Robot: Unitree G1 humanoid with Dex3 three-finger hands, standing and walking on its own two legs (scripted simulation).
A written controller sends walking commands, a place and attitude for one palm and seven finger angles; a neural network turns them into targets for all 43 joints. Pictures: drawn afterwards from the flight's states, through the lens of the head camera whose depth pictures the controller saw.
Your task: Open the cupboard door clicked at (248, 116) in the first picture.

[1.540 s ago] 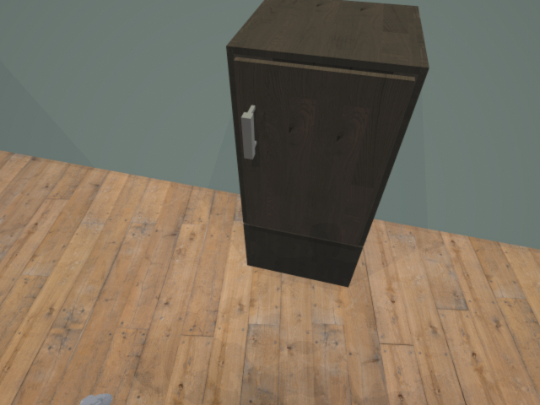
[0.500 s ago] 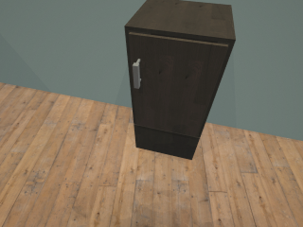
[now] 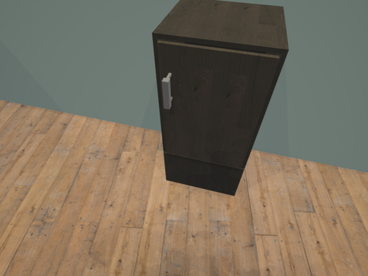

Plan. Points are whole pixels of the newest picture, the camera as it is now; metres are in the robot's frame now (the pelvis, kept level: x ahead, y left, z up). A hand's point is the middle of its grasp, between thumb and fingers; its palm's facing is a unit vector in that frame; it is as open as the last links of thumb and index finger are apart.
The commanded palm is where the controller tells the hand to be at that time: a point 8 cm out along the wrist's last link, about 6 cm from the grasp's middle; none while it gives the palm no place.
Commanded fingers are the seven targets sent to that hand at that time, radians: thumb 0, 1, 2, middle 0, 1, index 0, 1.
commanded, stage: turn to face it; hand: left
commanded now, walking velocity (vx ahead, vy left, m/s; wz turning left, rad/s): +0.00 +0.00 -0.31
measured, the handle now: (168, 90) +0.74 +0.11 -0.03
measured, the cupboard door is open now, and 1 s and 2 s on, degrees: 0 0 0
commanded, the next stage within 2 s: take the last steps up to it in 0.46 s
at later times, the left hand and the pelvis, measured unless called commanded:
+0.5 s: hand out of the picture +0.05 +0.19 -0.18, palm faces -0.10 -0.97 -0.22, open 7.4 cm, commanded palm none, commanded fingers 0.00 0.90 0.90 -0.20 -0.30 -0.20 -0.30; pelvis -0.02 +0.00 -0.01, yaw -6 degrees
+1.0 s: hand out of the picture +0.13 +0.17 -0.18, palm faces -0.19 -0.96 -0.20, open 7.4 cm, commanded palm none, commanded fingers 0.00 0.90 0.90 -0.20 -0.30 -0.20 -0.30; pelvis +0.05 +0.00 -0.01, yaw -11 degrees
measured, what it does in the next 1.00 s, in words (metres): lifts its right foot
